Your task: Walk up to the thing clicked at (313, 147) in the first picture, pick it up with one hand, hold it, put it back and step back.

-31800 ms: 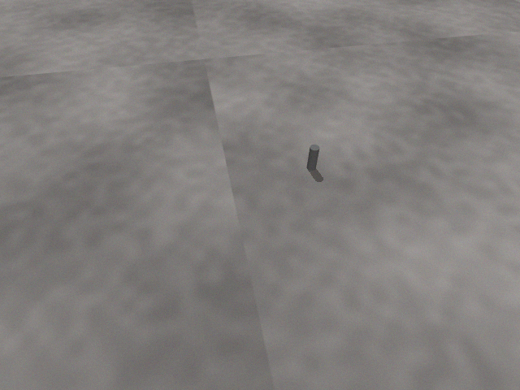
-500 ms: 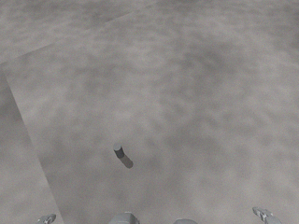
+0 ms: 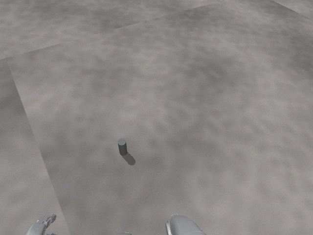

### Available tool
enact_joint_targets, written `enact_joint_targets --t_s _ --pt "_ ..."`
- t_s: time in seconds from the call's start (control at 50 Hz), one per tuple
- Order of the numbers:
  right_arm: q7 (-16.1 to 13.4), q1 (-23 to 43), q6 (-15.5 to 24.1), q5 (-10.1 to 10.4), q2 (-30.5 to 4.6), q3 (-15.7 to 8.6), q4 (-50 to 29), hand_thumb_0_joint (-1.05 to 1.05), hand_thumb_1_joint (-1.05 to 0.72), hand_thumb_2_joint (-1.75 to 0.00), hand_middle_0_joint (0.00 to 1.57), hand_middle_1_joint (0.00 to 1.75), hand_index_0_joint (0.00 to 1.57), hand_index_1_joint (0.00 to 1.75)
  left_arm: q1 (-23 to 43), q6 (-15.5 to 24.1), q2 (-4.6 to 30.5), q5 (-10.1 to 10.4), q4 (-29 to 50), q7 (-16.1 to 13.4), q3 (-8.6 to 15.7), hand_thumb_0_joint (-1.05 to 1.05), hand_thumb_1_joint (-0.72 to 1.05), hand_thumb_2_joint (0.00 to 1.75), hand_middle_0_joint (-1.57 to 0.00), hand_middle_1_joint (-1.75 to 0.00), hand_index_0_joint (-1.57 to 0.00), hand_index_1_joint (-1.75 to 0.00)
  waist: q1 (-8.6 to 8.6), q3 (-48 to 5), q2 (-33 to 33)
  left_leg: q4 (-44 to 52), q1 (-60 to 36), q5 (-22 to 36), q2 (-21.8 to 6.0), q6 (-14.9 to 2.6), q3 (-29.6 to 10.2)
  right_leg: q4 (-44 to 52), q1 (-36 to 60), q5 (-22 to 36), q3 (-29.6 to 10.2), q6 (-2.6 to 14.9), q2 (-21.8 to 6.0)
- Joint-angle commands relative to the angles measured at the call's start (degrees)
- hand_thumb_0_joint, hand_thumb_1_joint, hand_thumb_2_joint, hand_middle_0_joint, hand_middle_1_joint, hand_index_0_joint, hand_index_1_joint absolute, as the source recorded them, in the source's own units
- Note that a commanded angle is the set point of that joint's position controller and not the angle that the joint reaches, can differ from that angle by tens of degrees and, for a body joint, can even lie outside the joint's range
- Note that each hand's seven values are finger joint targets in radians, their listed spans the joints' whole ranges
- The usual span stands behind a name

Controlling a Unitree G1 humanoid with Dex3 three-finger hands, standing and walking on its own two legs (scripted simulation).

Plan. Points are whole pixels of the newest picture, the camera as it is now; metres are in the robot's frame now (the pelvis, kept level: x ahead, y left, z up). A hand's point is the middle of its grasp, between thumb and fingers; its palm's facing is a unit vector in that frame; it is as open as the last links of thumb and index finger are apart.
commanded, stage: step back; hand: left
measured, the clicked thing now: (122, 147) +0.70 +0.20 -0.69
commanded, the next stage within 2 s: stand in 1.92 s
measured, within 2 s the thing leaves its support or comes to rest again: neither
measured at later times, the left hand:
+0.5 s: hand out of the picture -0.09 +0.21 -0.12, palm faces -0.05 -0.90 -0.44, open 7.4 cm
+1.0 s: hand out of the picture -0.26 +0.18 -0.15, palm faces -0.01 -0.91 -0.41, open 7.4 cm
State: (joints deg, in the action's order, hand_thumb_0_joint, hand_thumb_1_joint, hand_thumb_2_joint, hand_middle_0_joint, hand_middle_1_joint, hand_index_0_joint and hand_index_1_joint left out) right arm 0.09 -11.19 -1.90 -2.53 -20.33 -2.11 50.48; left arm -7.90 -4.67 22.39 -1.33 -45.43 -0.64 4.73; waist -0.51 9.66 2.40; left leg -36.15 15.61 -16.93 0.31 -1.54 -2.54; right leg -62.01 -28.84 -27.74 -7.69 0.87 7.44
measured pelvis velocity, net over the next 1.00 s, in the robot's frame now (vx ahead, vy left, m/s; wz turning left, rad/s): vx -0.33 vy -0.09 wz -0.03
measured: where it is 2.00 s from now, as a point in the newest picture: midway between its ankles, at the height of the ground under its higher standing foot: outside the picture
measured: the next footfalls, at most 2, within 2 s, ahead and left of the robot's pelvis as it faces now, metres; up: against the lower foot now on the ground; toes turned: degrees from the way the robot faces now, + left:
right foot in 0.30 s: -0.12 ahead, -0.16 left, +0.00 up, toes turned -2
left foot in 0.66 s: -0.19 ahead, +0.06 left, +0.00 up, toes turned -1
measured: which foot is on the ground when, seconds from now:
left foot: down 0.00-0.34, up 0.36-0.64, down 0.66-0.98, up 1.00-1.00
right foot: up 0.00-0.28, down 0.30-0.70, up 0.72-0.94, down 0.96-1.00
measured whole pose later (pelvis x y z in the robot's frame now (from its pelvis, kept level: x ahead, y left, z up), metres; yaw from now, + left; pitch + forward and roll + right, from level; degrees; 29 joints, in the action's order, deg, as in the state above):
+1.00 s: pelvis -0.33 -0.09 -0.01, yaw -2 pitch -4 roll -3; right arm 0.1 -6.4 -2.8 -2.3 -23.3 -3.1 47.8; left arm -12.9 0.1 20.0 -1.7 -52.4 -0.7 3.5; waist 0.8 7.2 -4.8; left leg -42.8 24.6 -18.3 -4.5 -1.3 -4.3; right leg -35.7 -9.7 -23.1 -0.9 0.9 4.2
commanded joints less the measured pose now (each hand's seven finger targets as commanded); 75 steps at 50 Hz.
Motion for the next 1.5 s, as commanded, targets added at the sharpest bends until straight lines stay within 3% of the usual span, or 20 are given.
enact_joint_targets --t_s 0.0,0.16,0.26,0.28,0.32,0.34,0.42,0.58,0.64,0.7,0.8,0.92,0.96,1.0,1.1,1.22,1.3,1.34,1.36,1.48 --pt "-1.66 7.27 2.45 -0.07 -14.66 -4.44 -7.17 0.0 -0.9 -0.9 0.2 0.3 0.2 0.3 -6.1 1.65 10.72 0.28 2.71 -0.03 4.1 0.0 0.9 0.9 -0.2 -0.3 -0.2 -0.3 4.02 -6.62 -9.46 16.31 1.72 12.5 -12.01 -8.67 -11.03 -14.01 -0.09 3.52 -4.93 -0.88 0.92" --pt "-1.68 0.61 1.54 0.57 -16.12 -5.48 -7.76 0.0 -0.9 -0.9 0.2 0.3 0.2 0.3 -4.53 2.53 9.53 -0.2 3.28 0.09 2.79 0.0 0.9 0.9 -0.2 -0.3 -0.2 -0.3 -1.83 -12.91 -14.46 11.79 -11.88 13.7 -14.84 -12.5 -10.79 9.22 3.66 -2.29 0.98 -4.16 -4.76" --pt "-1.51 6.57 -0.38 0.9 -18.27 -5.63 -9.21 0.0 -0.9 -0.9 0.2 0.3 0.2 0.3 -16.15 2.63 9.72 -0.14 -3.07 0.82 3.24 0.0 0.9 0.9 -0.2 -0.3 -0.2 -0.3 3.48 -15.31 -15.32 6.94 0.11 7.13 -13.27 -7.64 -7.85 36.29 20.78 9.39 6.85 -0.36 -7.06" --pt "-1.32 5.67 -0.74 1.25 -16.19 -4.88 -9.0 0.0 -0.9 -0.9 0.2 0.3 0.2 0.3 -15.15 2.85 10.88 -0.84 -3.44 0.73 3.77 0.0 0.9 0.9 -0.2 -0.3 -0.2 -0.3 2.87 -13.85 -10.6 3.43 5.21 1.16 -9.55 -5.18 -6.5 38.61 22.39 9.97 4.74 0.51 -6.99" --pt "-2.47 7.81 -0.52 1.93 -11.75 -4.36 -10.83 0.0 -0.9 -0.9 0.2 0.3 0.2 0.3 -7.69 2.63 21.83 -1.86 0.94 0.88 6.2 0.0 0.9 0.9 -0.2 -0.3 -0.2 -0.3 4.79 -6.67 15.25 -19.66 16.46 -17.31 6.22 1.74 -2.61 48.31 5.8 -1.48 -23.94 11.23 -27.7" --pt "-3.12 7.55 -0.56 1.44 -15.17 -5.68 -9.55 0.0 -0.9 -0.9 0.2 0.3 0.2 0.3 -2.49 2.77 23.02 -1.9 3.11 0.52 6.11 0.0 0.9 0.9 -0.2 -0.3 -0.2 -0.3 4.29 -1.8 16.24 -29.88 11.94 -17.63 2.85 2.28 -7.05 52.29 -6.25 -6.49 -30.87 15.96 -32.62" --pt "-2.45 -1.75 0.08 2.47 -11.8 -3.41 -4.61 0.0 -0.9 -0.9 0.2 0.3 0.2 0.3 4.28 3.5 11.65 -1.2 4.15 -0.33 3.86 0.0 0.9 0.9 -0.2 -0.3 -0.2 -0.3 -2.27 -4.91 5.68 -33.53 14.06 -6.94 7.81 1.48 -6.96 38.09 8.28 25.17 -0.64 5.67 -16.16" --pt "-2.73 -2.24 1.87 1.15 -10.74 -2.82 -5.72 0.0 -0.9 -0.9 0.2 0.3 0.2 0.3 -3.77 2.29 11.71 -0.79 5.5 -1.7 3.85 0.0 0.9 0.9 -0.2 -0.3 -0.2 -0.3 3.37 -14.76 9.2 -1.72 10.39 -10.16 0.74 2.0 0.08 27.48 30.53 44.83 -5.13 10.12 -22.8" --pt "-2.31 -5.97 1.58 0.85 -12.12 -4.01 -3.45 0.0 -0.9 -0.9 0.2 0.3 0.2 0.3 -2.07 1.52 11.51 -0.04 6.32 -1.07 2.53 0.0 0.9 0.9 -0.2 -0.3 -0.2 -0.3 1.86 -15.99 4.57 12.57 -2.83 10.45 0.53 0.01 0.22 22.86 20.86 35.35 -1.98 5.29 -18.73" --pt "-1.49 -1.08 0.83 0.15 -23.09 -5.89 -6.2 0.0 -0.9 -0.9 0.2 0.3 0.2 0.3 3.14 1.63 11.07 0.67 6.72 -1.62 2.86 0.0 0.9 0.9 -0.2 -0.3 -0.2 -0.3 -1.73 -12.24 -18.54 17.45 4.07 19.68 -24.14 -17.53 -28.24 -1.12 6.65 -11.26 4.44 -0.57 -5.22" --pt "-1.79 6.21 1.1 -0.24 -14.71 -3.68 -7.89 0.0 -0.9 -0.9 0.2 0.3 0.2 0.3 -4.36 1.89 10.56 0.86 1.69 -0.53 2.74 0.0 0.9 0.9 -0.2 -0.3 -0.2 -0.3 3.49 -10.24 -9.13 12.61 4.8 16.44 -12.46 -10.96 -8.88 -8.47 6.45 -0.76 1.24 0.15 -2.4" --pt "-0.54 2.95 -0.63 0.05 -14.1 -4.22 -5.39 0.0 -0.9 -0.9 0.2 0.3 0.2 0.3 -10.25 6.95 8.38 0.15 -4.26 -0.83 1.89 0.0 0.9 0.9 -0.2 -0.3 -0.2 -0.3 2.16 -12.81 -9.62 -0.98 -2.91 -4.11 -8.03 -6.73 -4.65 47.74 19.87 8.33 5.63 -0.65 -6.13" --pt "-0.07 -0.15 -0.63 0.44 -7.85 -2.3 -5.71 0.0 -0.9 -0.9 0.2 0.3 0.2 0.3 -8.43 8.16 15.81 -1.84 -4.48 -1.6 3.72 0.0 0.9 0.9 -0.2 -0.3 -0.2 -0.3 0.85 -8.59 5.58 -13.15 21.12 -13.72 1.43 -0.69 -2.69 45.64 29.0 5.31 -18.48 2.59 -18.0" --pt "-0.54 5.41 -0.5 0.04 -13.93 -4.52 -5.48 0.0 -0.9 -0.9 0.2 0.3 0.2 0.3 -0.42 7.93 20.56 -1.81 -1.94 -1.94 4.42 0.0 0.9 0.9 -0.2 -0.3 -0.2 -0.3 2.57 -2.34 5.44 -17.82 10.77 -12.89 -3.14 0.98 -9.35 48.75 1.9 -11.69 -29.04 12.72 -30.68" --pt "0.97 4.42 0.2 0.45 -12.06 -3.99 -3.24 0.0 -0.9 -0.9 0.2 0.3 0.2 0.3 -5.04 9.17 15.0 -0.93 -4.96 -1.68 3.45 0.0 0.9 0.9 -0.2 -0.3 -0.2 -0.3 2.5 -2.16 2.92 -18.29 11.37 -4.21 0.31 2.19 -6.42 43.52 11.16 5.62 -10.31 7.69 -20.33" --pt "2.31 5.65 1.85 -0.19 -13.08 -4.93 -3.6 0.0 -0.9 -0.9 0.2 0.3 0.2 0.3 -7.11 8.71 17.34 -1.13 -5.18 -0.8 4.13 0.0 0.9 0.9 -0.2 -0.3 -0.2 -0.3 4.04 -3.16 8.63 -5.05 11.47 -11.88 -1.26 1.92 -1.3 43.52 17.33 -5.01 -11.79 10.1 -23.37" --pt "1.75 -2.59 3.71 0.12 -12.96 -5.93 0.47 0.0 -0.9 -0.9 0.2 0.3 0.2 0.3 -5.98 7.61 12.61 -0.47 -4.35 -0.28 1.38 0.0 0.9 0.9 -0.2 -0.3 -0.2 -0.3 -0.46 -10.88 0.9 13.35 -11.34 -1.75 1.16 -0.08 1.2 25.45 11.54 14.71 1.53 5.36 -16.08" --pt "0.97 -7.58 4.05 -0.48 -20.65 -7.85 0.33 0.0 -0.9 -0.9 0.2 0.3 0.2 0.3 -4.75 7.72 7.86 0.5 -2.59 -0.33 -0.03 0.0 0.9 0.9 -0.2 -0.3 -0.2 -0.3 -3.1 -12.21 -15.94 21.81 -23.02 -14.26 -19.02 -9.57 -31.08 4.49 -11.63 -3.2 11.47 0.59 -4.88" --pt "1.12 -8.06 3.8 0.42 -21.69 -8.07 0.6 0.0 -0.9 -0.9 0.2 0.3 0.2 0.3 -1.73 7.7 13.23 -0.18 -3.21 -0.75 1.18 0.0 0.9 0.9 -0.2 -0.3 -0.2 -0.3 -4.18 -9.37 -9.81 21.48 -14.5 -15.85 -21.92 -14.23 -33.38 2.95 -8.21 -5.66 3.74 0.88 -9.26" --pt "0.35 -1.9 4.4 0.93 -15.27 -5.51 -0.57 0.0 -0.9 -0.9 0.2 0.3 0.2 0.3 -5.6 7.91 10.56 0.52 -5.58 0.81 0.88 0.0 0.9 0.9 -0.2 -0.3 -0.2 -0.3 -0.18 -4.26 -11.83 16.24 -4.74 11.11 -12.94 -9.66 -11.24 13.06 1.16 4.02 7.85 -0.03 -10.67"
